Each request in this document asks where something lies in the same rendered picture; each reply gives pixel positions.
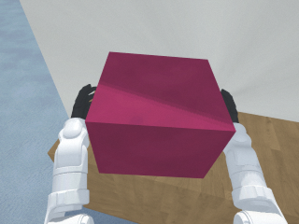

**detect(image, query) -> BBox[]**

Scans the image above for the right robot hand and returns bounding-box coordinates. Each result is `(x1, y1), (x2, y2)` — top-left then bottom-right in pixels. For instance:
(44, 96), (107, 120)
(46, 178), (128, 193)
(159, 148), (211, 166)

(221, 89), (239, 123)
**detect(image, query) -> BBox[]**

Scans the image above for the left robot forearm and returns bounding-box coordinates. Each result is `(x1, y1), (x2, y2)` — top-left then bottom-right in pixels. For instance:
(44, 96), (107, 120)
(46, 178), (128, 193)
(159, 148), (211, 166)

(44, 118), (90, 224)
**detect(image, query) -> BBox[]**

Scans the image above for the left robot upper arm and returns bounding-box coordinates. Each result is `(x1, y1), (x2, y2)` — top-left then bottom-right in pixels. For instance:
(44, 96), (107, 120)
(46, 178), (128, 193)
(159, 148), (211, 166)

(48, 213), (94, 224)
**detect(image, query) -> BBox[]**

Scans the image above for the pedestal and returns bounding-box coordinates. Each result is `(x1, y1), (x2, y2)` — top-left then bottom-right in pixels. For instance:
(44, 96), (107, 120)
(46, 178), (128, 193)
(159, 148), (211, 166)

(48, 99), (299, 224)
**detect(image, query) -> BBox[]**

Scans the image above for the left robot hand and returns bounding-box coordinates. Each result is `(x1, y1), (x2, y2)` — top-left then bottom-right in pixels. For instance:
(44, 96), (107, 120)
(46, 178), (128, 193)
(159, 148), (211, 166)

(71, 84), (97, 120)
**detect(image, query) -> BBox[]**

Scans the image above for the right robot forearm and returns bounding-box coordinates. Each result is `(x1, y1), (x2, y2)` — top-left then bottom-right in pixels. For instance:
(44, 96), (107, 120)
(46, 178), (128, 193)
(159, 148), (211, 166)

(223, 122), (288, 224)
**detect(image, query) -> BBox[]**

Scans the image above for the right robot upper arm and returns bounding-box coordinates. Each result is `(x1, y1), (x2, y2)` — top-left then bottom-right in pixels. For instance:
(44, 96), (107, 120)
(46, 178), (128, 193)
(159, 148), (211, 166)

(233, 210), (287, 224)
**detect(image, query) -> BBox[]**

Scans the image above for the carton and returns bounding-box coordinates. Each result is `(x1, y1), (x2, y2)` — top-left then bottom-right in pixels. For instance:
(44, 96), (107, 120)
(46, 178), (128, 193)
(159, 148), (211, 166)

(85, 51), (236, 179)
